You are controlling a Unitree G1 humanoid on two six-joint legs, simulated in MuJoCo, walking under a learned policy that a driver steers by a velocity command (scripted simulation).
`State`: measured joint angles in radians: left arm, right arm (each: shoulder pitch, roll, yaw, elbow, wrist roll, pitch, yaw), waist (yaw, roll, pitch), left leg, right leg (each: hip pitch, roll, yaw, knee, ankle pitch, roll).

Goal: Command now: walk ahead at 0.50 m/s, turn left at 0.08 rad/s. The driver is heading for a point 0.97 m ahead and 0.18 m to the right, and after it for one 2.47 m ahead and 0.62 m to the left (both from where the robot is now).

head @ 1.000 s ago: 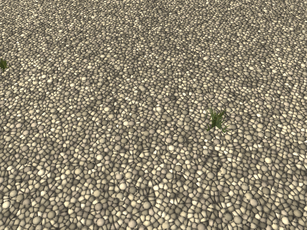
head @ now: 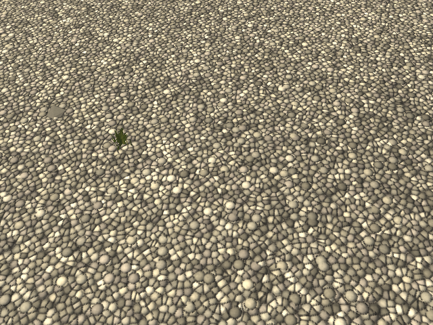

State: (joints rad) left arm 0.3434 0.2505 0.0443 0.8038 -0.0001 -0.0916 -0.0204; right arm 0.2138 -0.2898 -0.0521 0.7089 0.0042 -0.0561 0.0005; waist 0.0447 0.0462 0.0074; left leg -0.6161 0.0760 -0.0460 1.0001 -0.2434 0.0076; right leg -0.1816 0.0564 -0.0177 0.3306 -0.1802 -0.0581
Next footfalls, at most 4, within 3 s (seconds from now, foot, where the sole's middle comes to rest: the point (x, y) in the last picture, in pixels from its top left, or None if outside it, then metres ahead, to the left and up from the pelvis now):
0.26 left None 0.32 0.15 -0.78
0.80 right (291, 304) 0.56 -0.14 -0.78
1.32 left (267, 207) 0.92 -0.08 -0.78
1.80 right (326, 185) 1.03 -0.31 -0.78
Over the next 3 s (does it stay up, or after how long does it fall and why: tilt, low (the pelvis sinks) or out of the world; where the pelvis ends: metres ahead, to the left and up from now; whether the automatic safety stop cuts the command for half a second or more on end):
stays up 0.94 -0.17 0.00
